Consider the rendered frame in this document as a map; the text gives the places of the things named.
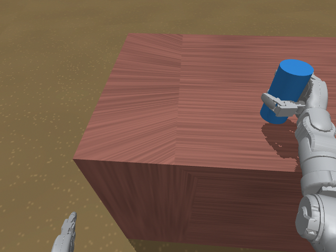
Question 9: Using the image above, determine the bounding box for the right robot arm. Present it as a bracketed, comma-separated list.
[295, 108, 336, 252]

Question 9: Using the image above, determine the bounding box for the left robot hand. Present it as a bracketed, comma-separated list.
[51, 212, 77, 252]

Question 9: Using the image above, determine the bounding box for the right robot hand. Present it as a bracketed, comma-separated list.
[261, 70, 328, 118]

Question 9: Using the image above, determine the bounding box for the can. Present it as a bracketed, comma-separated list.
[260, 59, 314, 124]

